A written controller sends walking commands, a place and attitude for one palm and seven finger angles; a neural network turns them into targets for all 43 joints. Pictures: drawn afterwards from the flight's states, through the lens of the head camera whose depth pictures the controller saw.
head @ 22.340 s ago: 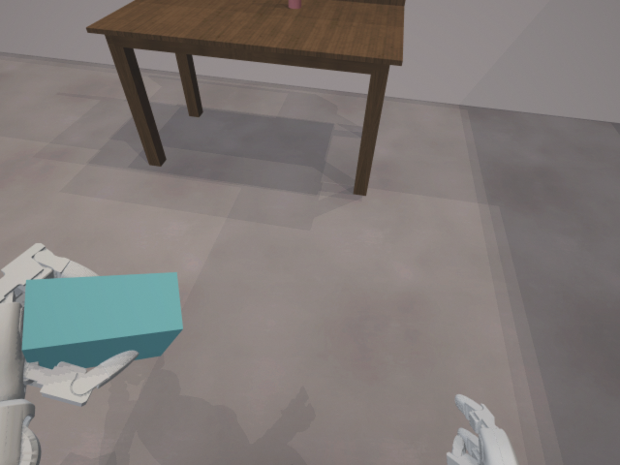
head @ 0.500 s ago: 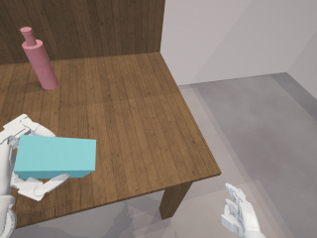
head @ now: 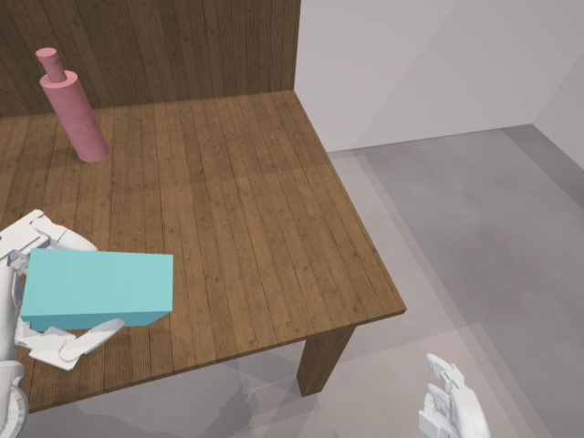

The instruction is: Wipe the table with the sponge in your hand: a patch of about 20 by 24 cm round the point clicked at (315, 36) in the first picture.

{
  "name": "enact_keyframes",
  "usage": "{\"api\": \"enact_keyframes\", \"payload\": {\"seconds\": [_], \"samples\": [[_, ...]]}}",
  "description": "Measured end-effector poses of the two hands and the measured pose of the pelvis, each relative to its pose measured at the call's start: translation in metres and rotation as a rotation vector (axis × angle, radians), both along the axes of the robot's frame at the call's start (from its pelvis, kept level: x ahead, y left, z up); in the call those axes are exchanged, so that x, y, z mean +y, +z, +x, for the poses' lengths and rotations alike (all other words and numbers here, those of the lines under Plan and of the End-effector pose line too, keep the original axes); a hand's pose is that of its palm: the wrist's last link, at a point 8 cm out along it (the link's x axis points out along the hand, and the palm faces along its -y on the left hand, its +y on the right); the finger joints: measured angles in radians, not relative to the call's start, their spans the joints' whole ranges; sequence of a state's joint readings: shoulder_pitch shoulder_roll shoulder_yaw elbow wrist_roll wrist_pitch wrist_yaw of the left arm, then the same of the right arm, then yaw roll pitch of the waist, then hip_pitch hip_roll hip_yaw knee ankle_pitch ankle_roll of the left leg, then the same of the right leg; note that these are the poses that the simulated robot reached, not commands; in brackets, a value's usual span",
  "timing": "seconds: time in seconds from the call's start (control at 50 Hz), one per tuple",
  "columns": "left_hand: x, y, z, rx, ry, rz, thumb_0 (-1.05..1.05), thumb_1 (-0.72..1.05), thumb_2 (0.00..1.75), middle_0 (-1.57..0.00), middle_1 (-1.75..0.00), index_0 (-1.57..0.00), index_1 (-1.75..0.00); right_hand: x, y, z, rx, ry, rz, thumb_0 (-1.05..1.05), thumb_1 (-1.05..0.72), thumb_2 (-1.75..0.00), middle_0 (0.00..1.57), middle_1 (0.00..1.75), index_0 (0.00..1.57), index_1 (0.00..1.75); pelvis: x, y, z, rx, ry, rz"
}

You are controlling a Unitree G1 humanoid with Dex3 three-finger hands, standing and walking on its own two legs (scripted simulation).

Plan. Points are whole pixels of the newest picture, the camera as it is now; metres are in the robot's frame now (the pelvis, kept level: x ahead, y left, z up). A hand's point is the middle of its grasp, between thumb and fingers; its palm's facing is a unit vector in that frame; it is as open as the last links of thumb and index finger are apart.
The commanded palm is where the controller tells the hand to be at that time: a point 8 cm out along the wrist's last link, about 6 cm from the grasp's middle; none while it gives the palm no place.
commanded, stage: look again from close up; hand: left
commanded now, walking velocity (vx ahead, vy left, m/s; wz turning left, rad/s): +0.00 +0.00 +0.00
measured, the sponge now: (120, 293) +0.24 +0.21 +0.12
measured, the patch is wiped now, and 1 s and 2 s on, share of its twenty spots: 0.00 0.00 0.00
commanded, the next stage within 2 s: shuffle to correct the standing spot in 0.06 s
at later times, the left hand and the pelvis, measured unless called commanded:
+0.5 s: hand (133, 282) +0.23 +0.18 +0.16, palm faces +0.29 -0.88 -0.38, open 10.0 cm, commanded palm +0.17 +0.23 +0.17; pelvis -0.01 -0.04 -0.01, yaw -5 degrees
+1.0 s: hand (156, 270) +0.24 +0.16 +0.17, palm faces +0.19 -0.85 -0.49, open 10.0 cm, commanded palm +0.17 +0.22 +0.17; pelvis -0.01 -0.05 +0.00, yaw -5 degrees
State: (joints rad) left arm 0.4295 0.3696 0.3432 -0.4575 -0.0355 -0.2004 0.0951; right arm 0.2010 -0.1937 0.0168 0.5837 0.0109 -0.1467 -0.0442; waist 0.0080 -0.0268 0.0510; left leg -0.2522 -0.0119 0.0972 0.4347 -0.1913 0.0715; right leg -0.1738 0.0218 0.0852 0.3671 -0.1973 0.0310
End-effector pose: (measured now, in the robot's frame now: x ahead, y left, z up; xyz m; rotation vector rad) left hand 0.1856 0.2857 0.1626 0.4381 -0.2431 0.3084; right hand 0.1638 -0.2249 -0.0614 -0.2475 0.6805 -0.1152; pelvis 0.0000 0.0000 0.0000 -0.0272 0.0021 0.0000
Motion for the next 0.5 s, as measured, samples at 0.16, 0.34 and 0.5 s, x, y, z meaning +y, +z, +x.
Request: {"api": "enact_keyframes", "payload": {"seconds": [0.16, 0.34, 0.5], "samples": [[-0.001, 0.013, -0.005, -0.028, -0.001, 0.038, 0.0, -0.51, 1.03, -0.75, -1.32, -0.78, -1.31, -0.004, 0.001, 0.005, -0.018, -0.007, 0.01, 0.02, -0.9, -0.9, 0.2, 0.3, 0.2, 0.3, -0.002, 0.001, 0.003, 0.005, -0.002, 0.001], [-0.006, -0.005, 0.001, 0.022, 0.032, -0.019, 0.0, -0.51, 1.03, -0.75, -1.32, -0.78, -1.31, -0.008, 0.001, 0.009, -0.023, 0.0, 0.024, 0.02, -0.9, -0.9, 0.2, 0.3, 0.2, 0.3, -0.012, -0.001, -0.001, 0.005, -0.03, 0.017], [-0.057, 0.007, 0.013, -0.026, -0.077, 0.011, 0.0, -0.51, 1.03, -0.75, -1.32, -0.78, -1.31, -0.029, -0.005, 0.002, -0.062, -0.005, 0.074, 0.02, -0.9, -0.9, 0.21, 0.3, 0.2, 0.3, -0.037, -0.009, -0.013, -0.02, -0.092, 0.019]]}}
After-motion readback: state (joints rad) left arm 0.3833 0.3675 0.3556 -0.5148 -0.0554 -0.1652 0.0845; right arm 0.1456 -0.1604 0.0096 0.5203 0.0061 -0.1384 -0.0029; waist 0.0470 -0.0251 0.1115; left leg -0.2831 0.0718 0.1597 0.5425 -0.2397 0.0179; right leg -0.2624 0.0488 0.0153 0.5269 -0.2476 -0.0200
